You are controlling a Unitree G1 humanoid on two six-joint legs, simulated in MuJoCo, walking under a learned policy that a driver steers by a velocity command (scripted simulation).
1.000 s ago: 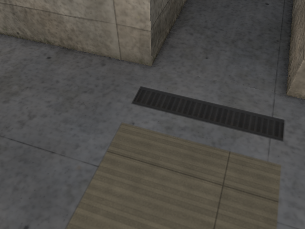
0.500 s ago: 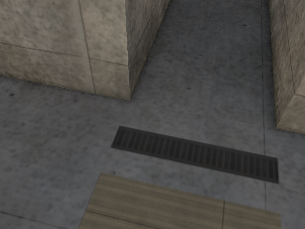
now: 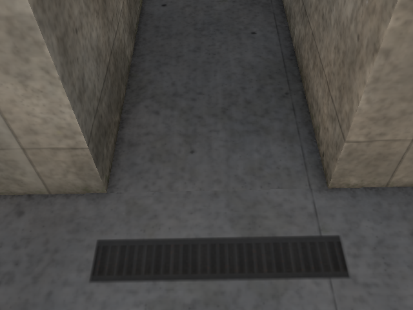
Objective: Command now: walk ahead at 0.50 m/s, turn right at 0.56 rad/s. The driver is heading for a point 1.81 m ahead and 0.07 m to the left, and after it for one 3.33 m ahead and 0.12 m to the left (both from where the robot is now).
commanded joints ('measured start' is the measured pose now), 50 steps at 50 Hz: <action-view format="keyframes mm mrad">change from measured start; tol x32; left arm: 1 52 140 26 -56 0 -13 2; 16 245 89 -1 -70 -16 -34 8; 35 -387 64 -45 -210 31 1 -27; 41 149 236 20 -88 82 -44 15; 50 -26 97 0 -51 3 -74 9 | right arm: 1 -47 -67 -11 -74 2 9 3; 10 -206 -80 7 -156 15 -17 20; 15 335 -254 -48 -39 -15 -47 -26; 50 124 -75 -4 48 -7 10 20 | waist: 1 7 -77 2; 16 -79 296 -364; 50 -41 -78 -18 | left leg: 1 -46 -28 44 -112 116 -22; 13 378 -167 89 -528 89 117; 16 911 301 -735 -715 -58 332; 21 480 94 -242 -811 114 229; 39 612 51 -19 -560 679 181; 42 10 -212 47 215 -337 104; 50 41 -27 2 -31 25 75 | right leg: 1 3 -247 239 -126 306 -109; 13 181 -265 196 202 782 -10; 16 -371 7 56 944 -334 52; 17 -450 -77 94 991 -262 44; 39 -111 -128 -126 111 21 41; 42 447 -584 655 -65 -122 -169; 50 31 -387 120 -233 155 -71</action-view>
